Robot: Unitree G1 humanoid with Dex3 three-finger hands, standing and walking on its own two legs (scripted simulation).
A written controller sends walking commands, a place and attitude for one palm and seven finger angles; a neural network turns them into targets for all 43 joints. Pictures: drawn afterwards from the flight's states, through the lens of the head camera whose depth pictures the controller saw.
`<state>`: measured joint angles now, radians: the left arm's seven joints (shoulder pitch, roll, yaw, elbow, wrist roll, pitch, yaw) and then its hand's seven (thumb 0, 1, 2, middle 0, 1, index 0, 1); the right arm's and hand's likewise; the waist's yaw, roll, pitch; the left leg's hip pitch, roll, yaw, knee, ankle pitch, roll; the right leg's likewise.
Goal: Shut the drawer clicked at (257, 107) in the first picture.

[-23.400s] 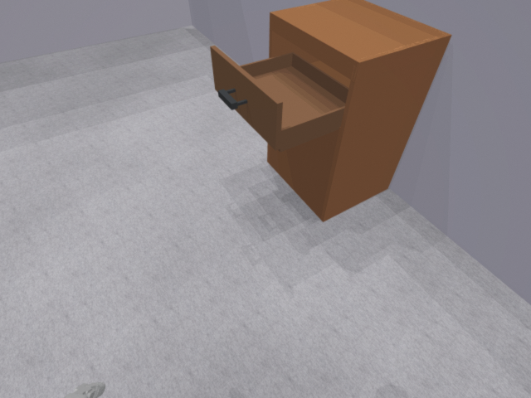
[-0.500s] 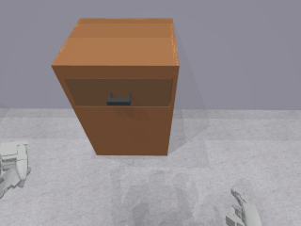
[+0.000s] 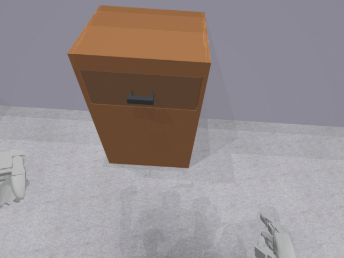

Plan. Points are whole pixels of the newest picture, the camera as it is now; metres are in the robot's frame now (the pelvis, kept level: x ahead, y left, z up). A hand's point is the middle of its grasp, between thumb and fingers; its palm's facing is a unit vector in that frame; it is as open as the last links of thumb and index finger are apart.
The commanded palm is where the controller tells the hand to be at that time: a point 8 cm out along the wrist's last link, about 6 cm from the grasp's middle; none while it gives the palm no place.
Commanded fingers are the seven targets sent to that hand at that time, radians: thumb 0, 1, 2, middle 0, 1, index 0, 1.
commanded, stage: step back with the hand held close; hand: left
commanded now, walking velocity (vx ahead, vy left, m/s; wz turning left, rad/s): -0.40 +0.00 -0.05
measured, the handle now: (141, 96) +0.72 +0.16 -0.12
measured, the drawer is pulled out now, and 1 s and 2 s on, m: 0.00 0.00 0.00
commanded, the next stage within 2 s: stop stepping back and stand still in 0.68 s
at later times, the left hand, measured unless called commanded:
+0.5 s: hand (13, 217) +0.15 +0.23 +0.17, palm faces +0.32 -0.82 -0.48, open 3.2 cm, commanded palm +0.08 +0.27 +0.19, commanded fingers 0.00 0.90 0.90 -1.40 -1.60 -1.40 -1.60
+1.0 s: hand out of the picture +0.03 +0.28 +0.18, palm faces +0.27 -0.86 -0.44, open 3.3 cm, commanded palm -0.02 +0.32 +0.19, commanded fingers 0.00 0.90 0.90 -1.40 -1.60 -1.40 -1.60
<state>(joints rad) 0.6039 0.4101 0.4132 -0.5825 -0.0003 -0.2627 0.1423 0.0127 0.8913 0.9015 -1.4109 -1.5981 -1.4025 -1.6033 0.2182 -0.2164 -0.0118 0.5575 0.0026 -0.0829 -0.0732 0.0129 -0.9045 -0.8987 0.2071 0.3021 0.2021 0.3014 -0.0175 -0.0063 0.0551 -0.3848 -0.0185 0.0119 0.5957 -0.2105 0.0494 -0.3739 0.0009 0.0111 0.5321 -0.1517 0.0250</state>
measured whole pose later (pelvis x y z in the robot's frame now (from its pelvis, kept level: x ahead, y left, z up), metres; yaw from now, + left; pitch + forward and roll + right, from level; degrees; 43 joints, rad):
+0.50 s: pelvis -0.06 +0.00 +0.00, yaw -2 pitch +4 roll -3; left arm 0.58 0.40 0.42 -0.62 -0.02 -0.33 0.12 0.01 0.89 0.90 -1.41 -1.60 -1.40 -1.60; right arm 0.12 -0.18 -0.01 0.64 -0.03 -0.12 -0.05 0.01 -0.90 -0.90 0.21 0.30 0.20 0.30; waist 0.02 0.00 0.06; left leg -0.52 0.05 0.02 0.51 -0.05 0.03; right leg -0.22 0.10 0.07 0.49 -0.32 -0.01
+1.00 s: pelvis -0.16 +0.05 +0.00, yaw -3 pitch +0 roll -4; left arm 0.68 0.45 0.40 -0.72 -0.06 -0.23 0.11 0.01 0.89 0.90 -1.41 -1.60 -1.40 -1.60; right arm 0.18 -0.18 0.00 0.58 -0.03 -0.11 -0.04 0.01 -0.90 -0.90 0.21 0.30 0.20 0.30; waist 0.02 -0.03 0.04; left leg -0.58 0.01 0.03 0.63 -0.22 -0.02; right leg -0.20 0.08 -0.03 0.50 -0.33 -0.05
